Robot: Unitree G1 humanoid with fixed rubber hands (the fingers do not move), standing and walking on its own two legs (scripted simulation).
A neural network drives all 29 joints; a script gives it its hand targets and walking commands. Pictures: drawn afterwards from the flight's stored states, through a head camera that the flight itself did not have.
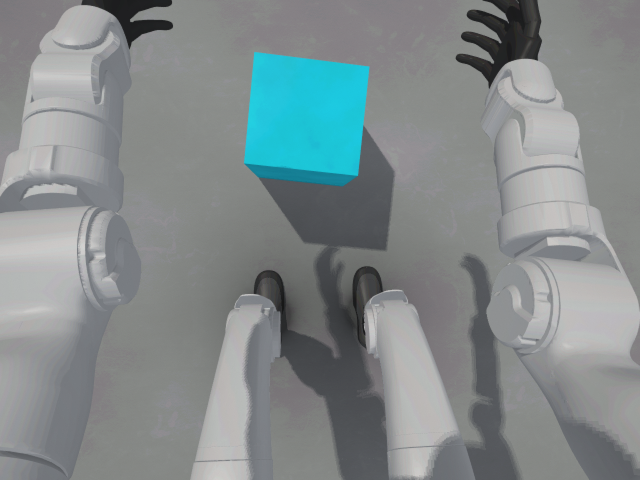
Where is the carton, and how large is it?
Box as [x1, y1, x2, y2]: [244, 52, 368, 186]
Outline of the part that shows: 254,52 244,163 258,177 342,186 357,175 368,66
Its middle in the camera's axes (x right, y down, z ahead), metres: -0.03 -0.23 +0.83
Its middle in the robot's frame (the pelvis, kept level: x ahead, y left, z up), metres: +0.55 +0.01 -0.53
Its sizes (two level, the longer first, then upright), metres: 0.210 0.200 0.250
